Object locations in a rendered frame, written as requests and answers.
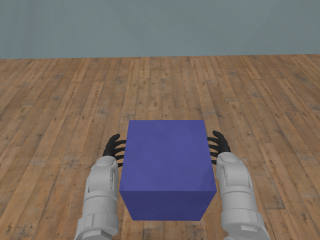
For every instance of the robot left hand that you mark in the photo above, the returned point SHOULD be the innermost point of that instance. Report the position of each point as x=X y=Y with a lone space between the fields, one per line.
x=110 y=148

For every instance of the robot left forearm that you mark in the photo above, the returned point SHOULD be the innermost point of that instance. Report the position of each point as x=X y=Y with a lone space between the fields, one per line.
x=99 y=215

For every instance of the robot right forearm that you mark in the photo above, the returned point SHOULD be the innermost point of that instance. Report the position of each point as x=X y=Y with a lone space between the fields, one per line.
x=240 y=214

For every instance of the carton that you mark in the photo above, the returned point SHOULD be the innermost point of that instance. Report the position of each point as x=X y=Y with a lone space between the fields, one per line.
x=167 y=172

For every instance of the robot right hand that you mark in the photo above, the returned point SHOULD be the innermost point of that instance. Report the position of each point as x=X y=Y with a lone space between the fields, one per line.
x=222 y=145

